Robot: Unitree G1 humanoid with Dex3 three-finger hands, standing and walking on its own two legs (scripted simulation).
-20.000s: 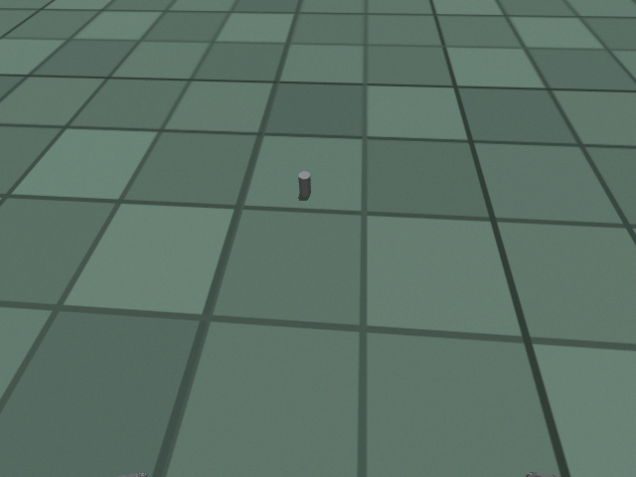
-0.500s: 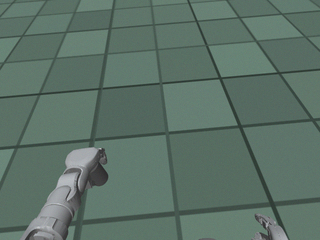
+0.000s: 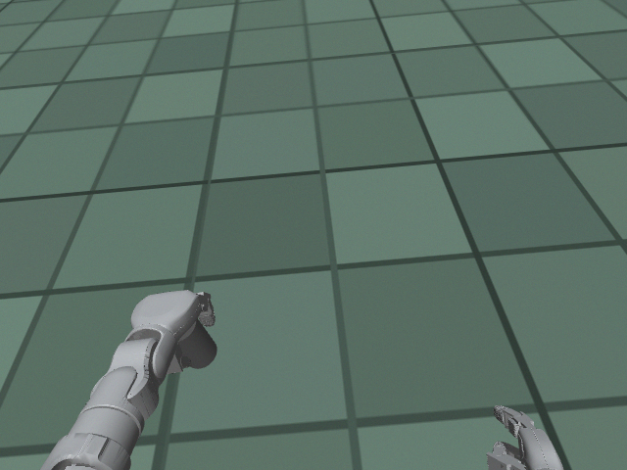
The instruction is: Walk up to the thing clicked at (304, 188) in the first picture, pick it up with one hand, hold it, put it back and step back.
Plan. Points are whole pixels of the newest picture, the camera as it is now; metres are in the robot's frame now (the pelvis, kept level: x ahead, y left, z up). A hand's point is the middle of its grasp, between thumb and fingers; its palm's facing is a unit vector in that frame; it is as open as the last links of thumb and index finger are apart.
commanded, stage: hold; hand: left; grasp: from above
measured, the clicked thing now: (190, 339) +0.31 +0.22 -0.07
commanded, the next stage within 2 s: crouch in 0.96 s
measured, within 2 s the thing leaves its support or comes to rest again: neither
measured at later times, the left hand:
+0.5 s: hand (173, 341) +0.29 +0.22 -0.03, palm faces -0.45 -0.07 -0.89, open 8.7 cm
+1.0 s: hand (174, 340) +0.29 +0.22 -0.03, palm faces -0.45 -0.07 -0.89, open 8.7 cm
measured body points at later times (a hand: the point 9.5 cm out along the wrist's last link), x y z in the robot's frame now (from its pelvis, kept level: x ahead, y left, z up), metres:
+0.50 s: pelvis +0.00 +0.00 +0.01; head +0.00 -0.02 +0.45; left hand +0.30 +0.22 +0.02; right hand +0.14 -0.25 -0.11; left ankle +0.01 +0.12 -0.73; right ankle +0.01 -0.14 -0.73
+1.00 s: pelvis +0.00 +0.00 +0.01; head +0.01 -0.02 +0.46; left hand +0.31 +0.22 +0.02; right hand +0.14 -0.26 -0.11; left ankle +0.01 +0.12 -0.73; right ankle +0.01 -0.14 -0.73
